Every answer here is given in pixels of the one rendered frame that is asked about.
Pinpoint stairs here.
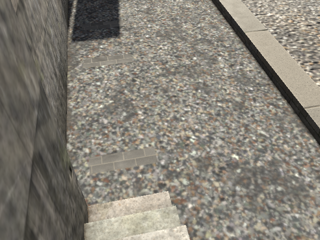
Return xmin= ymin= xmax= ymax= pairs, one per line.
xmin=84 ymin=191 xmax=190 ymax=240

